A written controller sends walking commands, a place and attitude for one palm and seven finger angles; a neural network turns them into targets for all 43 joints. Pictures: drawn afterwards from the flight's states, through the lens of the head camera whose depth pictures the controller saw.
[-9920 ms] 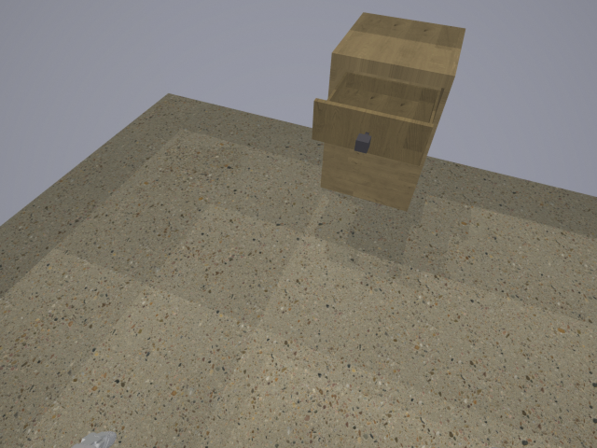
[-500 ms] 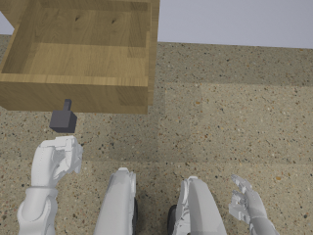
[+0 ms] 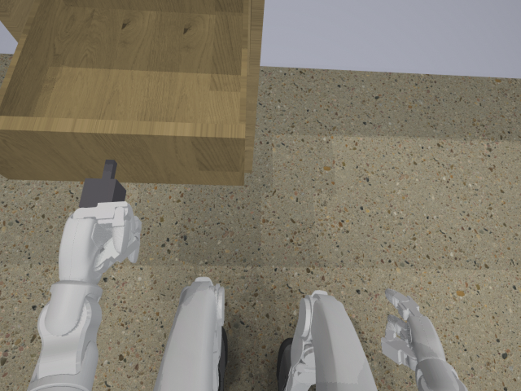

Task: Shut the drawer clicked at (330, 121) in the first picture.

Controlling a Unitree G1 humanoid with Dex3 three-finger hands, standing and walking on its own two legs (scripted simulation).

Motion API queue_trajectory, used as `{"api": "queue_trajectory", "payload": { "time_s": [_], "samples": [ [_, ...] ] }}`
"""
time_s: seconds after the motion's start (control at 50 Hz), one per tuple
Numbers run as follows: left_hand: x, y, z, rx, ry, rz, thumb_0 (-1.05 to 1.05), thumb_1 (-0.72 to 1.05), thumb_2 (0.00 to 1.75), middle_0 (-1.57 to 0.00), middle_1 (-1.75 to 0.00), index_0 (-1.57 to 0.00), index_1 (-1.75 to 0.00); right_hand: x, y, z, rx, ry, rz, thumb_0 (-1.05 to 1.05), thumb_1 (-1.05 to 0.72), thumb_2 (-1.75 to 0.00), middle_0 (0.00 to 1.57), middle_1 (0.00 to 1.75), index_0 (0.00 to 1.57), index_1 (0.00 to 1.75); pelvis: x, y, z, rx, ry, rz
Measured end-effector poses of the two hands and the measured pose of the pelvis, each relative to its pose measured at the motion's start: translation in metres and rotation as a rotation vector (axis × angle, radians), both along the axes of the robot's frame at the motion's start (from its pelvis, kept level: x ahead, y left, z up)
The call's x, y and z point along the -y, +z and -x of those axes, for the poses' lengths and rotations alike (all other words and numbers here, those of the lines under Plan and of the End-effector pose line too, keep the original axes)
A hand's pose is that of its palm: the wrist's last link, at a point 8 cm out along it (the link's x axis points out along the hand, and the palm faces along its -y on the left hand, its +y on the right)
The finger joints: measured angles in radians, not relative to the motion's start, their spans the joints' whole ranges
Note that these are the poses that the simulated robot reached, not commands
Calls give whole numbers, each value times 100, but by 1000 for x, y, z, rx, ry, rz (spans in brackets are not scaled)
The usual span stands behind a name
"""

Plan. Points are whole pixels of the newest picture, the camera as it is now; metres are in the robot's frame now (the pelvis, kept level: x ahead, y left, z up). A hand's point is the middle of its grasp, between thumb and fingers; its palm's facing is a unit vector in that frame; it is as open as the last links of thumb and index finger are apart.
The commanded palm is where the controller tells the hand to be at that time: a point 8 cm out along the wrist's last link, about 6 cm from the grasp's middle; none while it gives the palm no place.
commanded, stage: push the drawer shut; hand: left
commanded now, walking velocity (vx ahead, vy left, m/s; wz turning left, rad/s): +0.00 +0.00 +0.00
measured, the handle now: (106, 185) +0.38 +0.26 +0.00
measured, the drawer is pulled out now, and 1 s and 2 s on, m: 0.25 0.14 0.01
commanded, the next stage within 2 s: none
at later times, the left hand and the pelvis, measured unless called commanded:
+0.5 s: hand (138, 206) +0.36 +0.21 +0.00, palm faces +0.04 -1.00 -0.07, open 3.4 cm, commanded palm +0.36 +0.25 +0.01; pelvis -0.01 +0.00 +0.00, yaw +0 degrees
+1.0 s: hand (145, 166) +0.42 +0.21 +0.00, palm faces +0.07 -0.99 -0.08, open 3.4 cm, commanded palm +0.42 +0.25 +0.01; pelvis -0.01 +0.00 +0.00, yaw +0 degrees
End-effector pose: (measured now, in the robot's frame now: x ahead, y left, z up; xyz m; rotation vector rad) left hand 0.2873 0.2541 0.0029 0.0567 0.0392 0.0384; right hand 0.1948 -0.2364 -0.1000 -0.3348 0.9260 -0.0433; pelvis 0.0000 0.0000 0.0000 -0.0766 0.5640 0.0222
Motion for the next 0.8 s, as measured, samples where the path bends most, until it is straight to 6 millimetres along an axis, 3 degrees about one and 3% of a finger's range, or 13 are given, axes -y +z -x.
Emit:
{"api": "queue_trajectory", "payload": {
  "time_s": [0.28,0.8],
  "samples": [
    [-3,-1,-17,23,-2,-11,2,89,90,-141,-160,-148,-160,10,-2,26,-63,-26,32,1,-90,-90,21,30,21,30,1,1,6,6,0,0],
    [-6,0,-80,28,26,-24,2,89,90,-143,-160,-148,-160,21,-2,73,-172,-81,65,1,-90,-90,21,30,21,30,-1,5,11,-3,-6,-3]
  ]
}}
